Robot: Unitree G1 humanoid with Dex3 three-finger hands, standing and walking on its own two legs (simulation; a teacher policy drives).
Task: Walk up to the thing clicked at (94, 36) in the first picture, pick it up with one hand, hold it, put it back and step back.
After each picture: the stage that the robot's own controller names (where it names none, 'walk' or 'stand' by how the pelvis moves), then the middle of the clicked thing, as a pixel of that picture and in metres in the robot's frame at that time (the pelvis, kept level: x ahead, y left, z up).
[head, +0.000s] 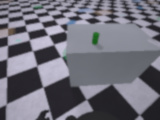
stand; (95, 38) +0.82 -0.01 +0.02
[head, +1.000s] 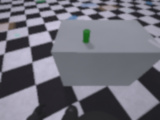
walk; (86, 36) +0.73 +0.09 +0.06
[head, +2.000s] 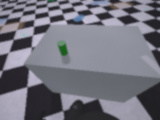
walk; (62, 48) +0.54 +0.28 +0.04
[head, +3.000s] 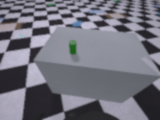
stand; (72, 47) +0.61 +0.18 +0.04
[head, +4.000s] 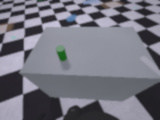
stand; (61, 53) +0.49 +0.26 +0.03
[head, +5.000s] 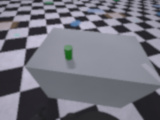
stand; (68, 52) +0.52 +0.21 +0.03
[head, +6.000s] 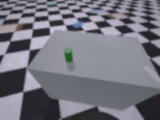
stand; (68, 55) +0.52 +0.21 +0.02
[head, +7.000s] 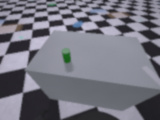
stand; (66, 55) +0.51 +0.22 +0.02
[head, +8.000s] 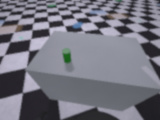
stand; (67, 55) +0.51 +0.22 +0.02
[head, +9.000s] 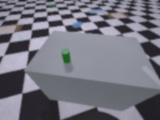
rise first; (66, 56) +0.50 +0.22 +0.02
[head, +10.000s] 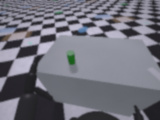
rise first; (71, 57) +0.51 +0.22 +0.03
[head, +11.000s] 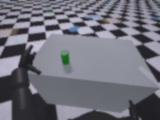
go down; (65, 57) +0.51 +0.21 +0.03
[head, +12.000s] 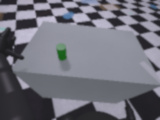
go down; (61, 52) +0.49 +0.21 +0.05
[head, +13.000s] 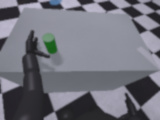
close in; (50, 44) +0.50 +0.23 +0.08
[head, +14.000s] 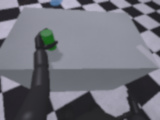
close; (49, 40) +0.52 +0.23 +0.10
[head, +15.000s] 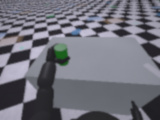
lift; (62, 55) +0.36 +0.18 +0.22
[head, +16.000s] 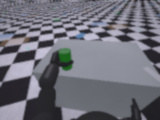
hold; (66, 59) +0.33 +0.17 +0.21
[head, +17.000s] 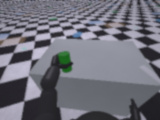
hold; (65, 62) +0.34 +0.17 +0.18
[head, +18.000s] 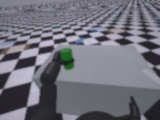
hold; (67, 58) +0.34 +0.16 +0.23
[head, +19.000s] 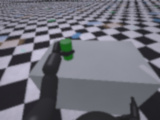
crouch; (67, 49) +0.39 +0.15 +0.24
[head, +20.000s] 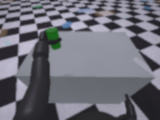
lower; (54, 39) +0.49 +0.21 +0.22
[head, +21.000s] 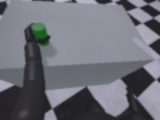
lower; (41, 35) +0.54 +0.23 +0.11
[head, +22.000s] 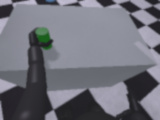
lower; (44, 39) +0.53 +0.23 +0.10
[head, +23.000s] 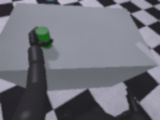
lower; (44, 38) +0.53 +0.23 +0.10
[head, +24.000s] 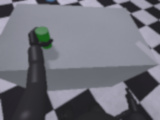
lower; (44, 38) +0.53 +0.24 +0.10
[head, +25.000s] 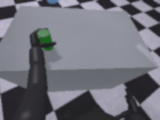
open; (46, 40) +0.52 +0.24 +0.09
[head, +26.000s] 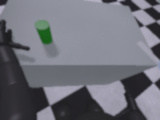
rise; (44, 33) +0.53 +0.23 +0.10
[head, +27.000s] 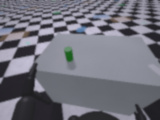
sink last; (69, 54) +0.52 +0.23 +0.07
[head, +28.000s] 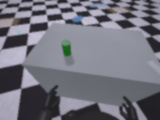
stand; (66, 48) +0.52 +0.22 +0.07
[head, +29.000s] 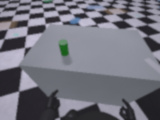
stand; (64, 48) +0.53 +0.23 +0.08
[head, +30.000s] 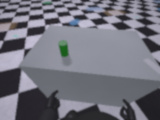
stand; (63, 48) +0.53 +0.23 +0.08
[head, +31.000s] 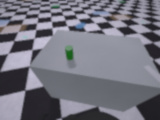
stand; (69, 52) +0.54 +0.21 +0.03
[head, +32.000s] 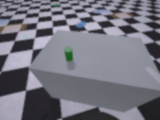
stand; (68, 54) +0.53 +0.21 +0.02
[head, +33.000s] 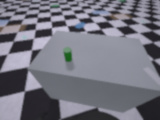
stand; (67, 54) +0.53 +0.22 +0.02
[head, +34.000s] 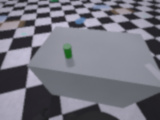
walk; (67, 51) +0.54 +0.22 +0.02
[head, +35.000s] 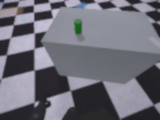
walk; (78, 27) +0.76 +0.16 +0.05
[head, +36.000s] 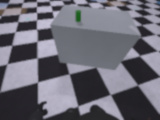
walk; (78, 16) +1.10 +0.21 +0.04
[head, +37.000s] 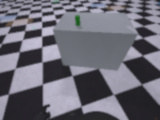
stand; (77, 20) +1.15 +0.24 +0.04
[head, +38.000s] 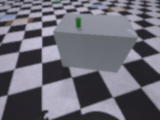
stand; (78, 22) +1.13 +0.22 +0.02
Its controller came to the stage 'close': yes
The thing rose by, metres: 0.24
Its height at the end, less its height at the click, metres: +0.00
